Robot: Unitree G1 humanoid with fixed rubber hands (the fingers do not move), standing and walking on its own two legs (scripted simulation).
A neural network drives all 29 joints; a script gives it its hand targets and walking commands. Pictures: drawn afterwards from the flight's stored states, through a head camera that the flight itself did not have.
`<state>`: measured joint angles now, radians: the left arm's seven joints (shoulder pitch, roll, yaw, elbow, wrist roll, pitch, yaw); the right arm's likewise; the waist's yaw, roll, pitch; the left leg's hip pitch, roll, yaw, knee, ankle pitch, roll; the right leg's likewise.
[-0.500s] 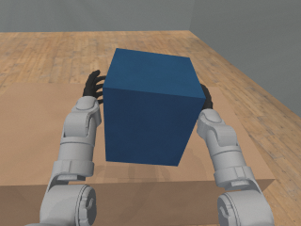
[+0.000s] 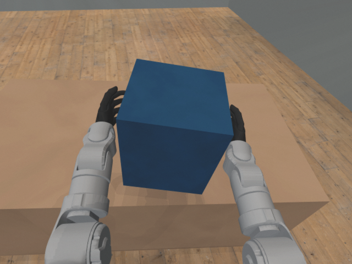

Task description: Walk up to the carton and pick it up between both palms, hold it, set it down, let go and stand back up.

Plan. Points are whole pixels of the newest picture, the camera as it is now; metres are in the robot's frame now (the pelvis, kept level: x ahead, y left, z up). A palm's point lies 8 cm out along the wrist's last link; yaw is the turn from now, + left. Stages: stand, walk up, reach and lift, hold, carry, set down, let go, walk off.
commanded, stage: set down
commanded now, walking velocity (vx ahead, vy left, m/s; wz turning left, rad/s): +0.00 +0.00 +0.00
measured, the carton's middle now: (171, 131) +0.41 +0.01 +0.09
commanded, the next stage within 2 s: none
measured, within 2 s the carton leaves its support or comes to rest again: neither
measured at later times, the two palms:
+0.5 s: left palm (108, 119) +0.40 +0.15 +0.13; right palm (234, 141) +0.37 -0.14 +0.10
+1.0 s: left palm (113, 127) +0.42 +0.15 +0.09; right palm (231, 148) +0.37 -0.15 +0.07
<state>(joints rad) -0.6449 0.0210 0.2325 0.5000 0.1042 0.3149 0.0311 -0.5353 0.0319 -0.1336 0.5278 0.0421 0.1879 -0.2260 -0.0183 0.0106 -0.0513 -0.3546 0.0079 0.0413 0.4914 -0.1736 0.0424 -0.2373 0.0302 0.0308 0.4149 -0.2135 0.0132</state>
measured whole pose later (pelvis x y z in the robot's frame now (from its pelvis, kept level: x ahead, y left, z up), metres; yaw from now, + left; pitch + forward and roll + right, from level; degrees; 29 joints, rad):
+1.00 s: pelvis +0.02 +0.00 +0.00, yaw +0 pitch +3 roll -2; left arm -0.71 0.03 0.31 0.86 0.10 0.00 -0.03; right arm -0.51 0.15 -0.35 0.69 -0.15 -0.06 -0.19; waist -0.02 0.00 -0.04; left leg -0.35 0.00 0.04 0.49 -0.20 0.04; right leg -0.24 0.02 0.03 0.41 -0.24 0.01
